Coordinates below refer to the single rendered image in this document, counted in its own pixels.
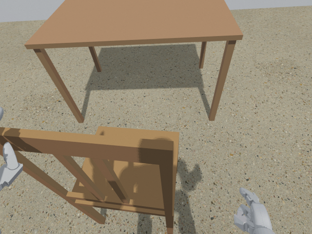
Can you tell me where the chair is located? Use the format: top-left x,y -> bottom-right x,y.
0,126 -> 179,234

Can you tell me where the table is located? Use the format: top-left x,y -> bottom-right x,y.
24,0 -> 243,123

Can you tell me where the robot right hand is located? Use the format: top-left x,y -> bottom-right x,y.
234,187 -> 273,234

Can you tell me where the robot left hand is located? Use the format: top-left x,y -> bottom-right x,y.
0,107 -> 23,191

